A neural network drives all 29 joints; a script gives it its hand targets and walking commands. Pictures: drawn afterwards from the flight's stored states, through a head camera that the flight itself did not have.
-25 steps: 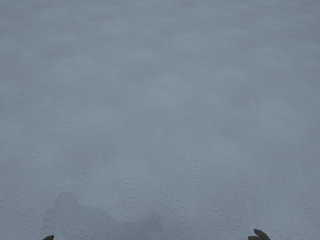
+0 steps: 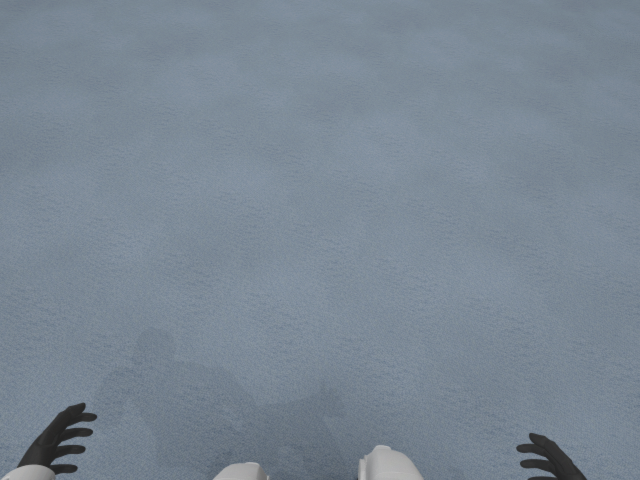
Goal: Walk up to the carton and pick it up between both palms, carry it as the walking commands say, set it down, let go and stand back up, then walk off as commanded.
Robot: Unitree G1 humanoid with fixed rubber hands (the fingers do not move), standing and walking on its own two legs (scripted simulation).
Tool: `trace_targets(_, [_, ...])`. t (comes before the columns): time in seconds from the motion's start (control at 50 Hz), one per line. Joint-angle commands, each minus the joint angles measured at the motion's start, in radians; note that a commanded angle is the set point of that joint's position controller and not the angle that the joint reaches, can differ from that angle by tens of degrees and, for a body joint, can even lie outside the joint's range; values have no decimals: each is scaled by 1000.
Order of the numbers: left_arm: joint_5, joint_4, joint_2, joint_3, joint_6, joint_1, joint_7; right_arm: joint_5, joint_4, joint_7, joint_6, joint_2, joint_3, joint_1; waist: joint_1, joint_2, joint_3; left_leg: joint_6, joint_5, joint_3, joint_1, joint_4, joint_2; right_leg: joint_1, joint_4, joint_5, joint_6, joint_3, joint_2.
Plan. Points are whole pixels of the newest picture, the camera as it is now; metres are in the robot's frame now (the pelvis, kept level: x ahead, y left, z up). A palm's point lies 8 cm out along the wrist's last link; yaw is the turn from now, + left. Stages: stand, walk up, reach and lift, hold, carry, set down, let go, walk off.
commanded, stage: walk up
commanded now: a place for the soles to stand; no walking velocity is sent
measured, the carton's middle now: out of the picture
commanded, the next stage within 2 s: none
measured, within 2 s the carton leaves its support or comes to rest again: neither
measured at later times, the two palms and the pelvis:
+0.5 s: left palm out of the picture -0.01 +0.36 -0.03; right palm out of the picture +0.08 -0.27 -0.08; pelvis -0.09 +0.02 +0.02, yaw +9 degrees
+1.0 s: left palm out of the picture -0.26 +0.40 -0.08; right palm out of the picture +0.06 -0.13 -0.06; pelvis -0.21 +0.08 +0.02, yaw +26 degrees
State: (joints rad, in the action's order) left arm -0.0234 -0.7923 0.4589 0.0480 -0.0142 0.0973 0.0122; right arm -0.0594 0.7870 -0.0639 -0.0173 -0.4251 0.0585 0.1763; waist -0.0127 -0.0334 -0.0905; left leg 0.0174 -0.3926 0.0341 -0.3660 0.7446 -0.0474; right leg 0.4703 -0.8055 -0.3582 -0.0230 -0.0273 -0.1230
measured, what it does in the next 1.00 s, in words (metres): walks backwards, turning left: right foot, then left foot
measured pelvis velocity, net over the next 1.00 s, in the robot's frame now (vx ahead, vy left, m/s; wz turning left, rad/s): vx -0.21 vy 0.08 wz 0.45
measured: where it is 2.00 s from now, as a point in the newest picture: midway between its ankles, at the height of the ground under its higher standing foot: outside the picture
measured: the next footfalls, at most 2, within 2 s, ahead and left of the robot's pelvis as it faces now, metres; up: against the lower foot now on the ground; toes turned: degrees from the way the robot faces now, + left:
right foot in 0.28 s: +0.02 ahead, -0.08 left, +0.00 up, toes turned +4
left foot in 0.68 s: -0.14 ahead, +0.21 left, +0.00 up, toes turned +16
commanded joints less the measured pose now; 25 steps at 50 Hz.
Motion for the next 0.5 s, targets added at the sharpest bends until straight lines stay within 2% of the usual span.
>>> trace_targets(0.0, [20,91,164,48,13,-76,-26,-7,-94,14,31,-339,93,30,66,256,210,259,335,583,180,-460,376,159,-344,-276,36,190,183])
trace_targets(0.02, [19,65,178,57,15,-55,-23,7,-115,30,30,-294,81,-13,28,185,200,296,367,498,169,-417,366,143,-424,-218,33,196,171])
trace_targets(0.04, [21,35,189,58,21,-24,-24,14,-128,46,27,-256,71,-44,0,141,159,283,432,396,126,-384,335,142,-427,-152,38,183,151])
trace_targets(0.06, [22,21,189,53,22,-7,-21,11,-145,51,25,-236,68,-69,-3,171,140,252,477,335,128,-372,286,126,-373,-119,42,159,144])
trace_targets(0.08, [20,20,179,45,20,12,-18,7,-144,48,19,-222,69,-69,0,204,158,228,543,304,160,-361,257,96,-317,-105,43,132,137])
trace_targets(0.1, [19,30,164,38,20,17,-15,5,-150,46,14,-207,65,-43,15,233,171,233,587,317,220,-356,261,93,-247,-122,35,118,132])
trace_targets(0.12, [17,36,165,41,20,10,-13,8,-151,40,11,-215,65,-7,28,188,205,234,601,342,246,-351,275,61,-188,-137,32,110,136])
trace_targets(0.14, [20,39,157,41,21,25,-13,6,-155,39,10,-215,69,9,31,190,207,233,640,345,275,-348,282,45,-126,-130,32,99,139])
trace_targets(0.16, [15,44,150,42,22,31,-17,8,-156,39,6,-205,70,20,41,200,195,233,653,376,268,-359,301,14,-51,-127,32,95,133])
trace_targets(0.18, [19,35,149,43,22,59,-20,9,-164,36,4,-213,68,15,35,228,209,226,660,397,239,-363,299,-48,20,-118,35,91,134])
trace_targets(0.22, [14,17,124,49,23,115,-22,13,-170,28,-7,-203,66,-14,13,234,186,186,600,368,143,-369,267,-188,199,-34,42,42,168])
trace_targets(0.24, [13,3,121,53,28,174,-25,20,-175,25,-9,-200,63,-30,-19,229,195,146,555,348,91,-344,245,-289,350,70,52,35,164])
trace_targets(0.26, [4,5,139,57,37,165,-27,31,-167,21,-9,-158,49,-6,-20,141,171,82,397,291,-4,-283,172,-362,451,93,74,90,128])
trace_targets(0.28, [-12,25,228,84,44,144,-32,43,-189,21,3,-104,30,-30,-59,-134,182,17,151,135,-185,-57,5,-428,534,85,172,364,-145])
trace_targets(0.3, [-10,57,267,92,43,77,-28,16,-191,37,1,-150,42,-51,-51,-194,106,-8,-143,79,-255,199,-66,-288,575,272,306,528,-327])
trace_targets(0.32, [4,77,247,91,47,64,-28,7,-182,36,1,-175,48,-49,-39,-44,86,-14,-128,181,-198,344,-40,-200,546,384,340,494,-326])
trace_targets(0.34, [11,83,209,85,51,30,-36,18,-171,31,0,-175,53,-13,-1,14,92,-17,-83,203,-186,417,-28,-204,503,439,312,402,-270])
trace_targets(0.36, [9,91,196,82,47,1,-37,27,-156,27,2,-180,51,29,17,5,96,-19,-30,201,-170,458,-22,-199,484,418,282,319,-212])
trace_targets(0.38, [10,96,182,81,50,-24,-36,26,-137,18,0,-191,57,59,22,-10,96,-27,19,197,-182,492,-24,-221,477,398,272,272,-181])
trace_targets(0.4, [8,102,181,82,52,-29,-32,29,-131,12,-1,-201,61,66,9,-46,105,-37,33,182,-178,519,-23,-231,472,386,277,241,-169])
trace_targets(0.42, [2,103,180,85,54,-5,-31,28,-138,7,-4,-196,64,44,-16,-51,110,-44,24,176,-210,494,-20,-277,469,366,280,230,-179])
trace_targets(0.48, [-4,81,213,98,52,38,-33,21,-142,-5,-11,-205,65,-16,-48,-78,118,-57,22,165,-274,375,21,-361,474,194,275,229,-208])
